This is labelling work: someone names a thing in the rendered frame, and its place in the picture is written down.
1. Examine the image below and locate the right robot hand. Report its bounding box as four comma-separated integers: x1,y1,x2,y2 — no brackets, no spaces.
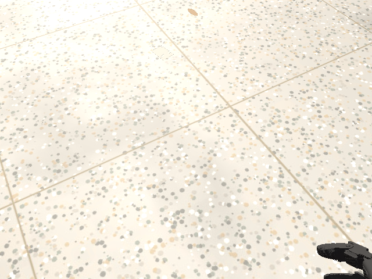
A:
317,241,372,279

